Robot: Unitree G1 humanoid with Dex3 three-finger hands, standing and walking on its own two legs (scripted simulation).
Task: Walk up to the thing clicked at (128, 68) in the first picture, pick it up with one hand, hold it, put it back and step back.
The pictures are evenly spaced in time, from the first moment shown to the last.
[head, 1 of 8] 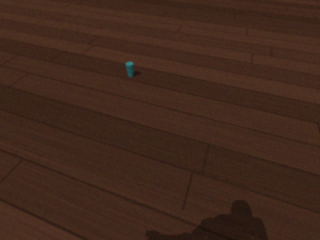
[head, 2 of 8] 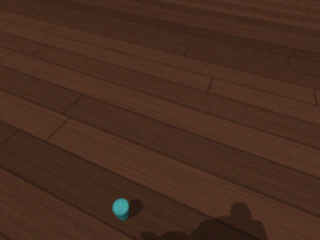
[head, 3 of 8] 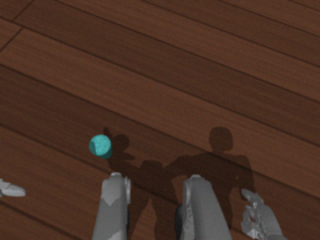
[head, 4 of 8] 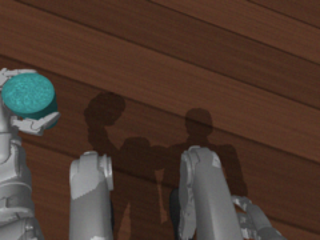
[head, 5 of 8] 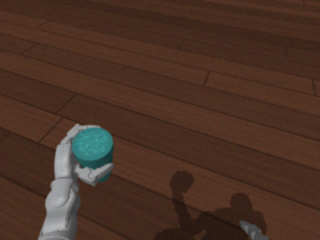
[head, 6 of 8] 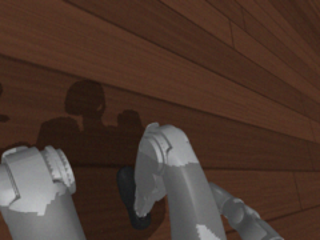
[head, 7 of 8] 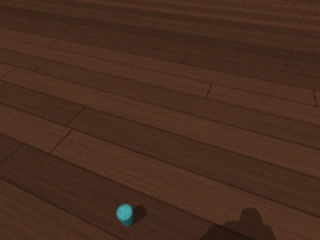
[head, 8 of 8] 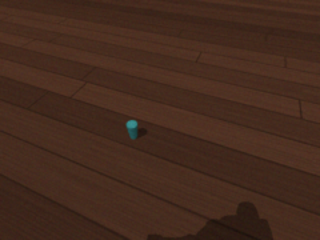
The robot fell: no
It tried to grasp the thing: yes
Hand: left
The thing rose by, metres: 0.70
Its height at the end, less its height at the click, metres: +0.00
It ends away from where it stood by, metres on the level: 0.02
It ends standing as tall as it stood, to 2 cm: yes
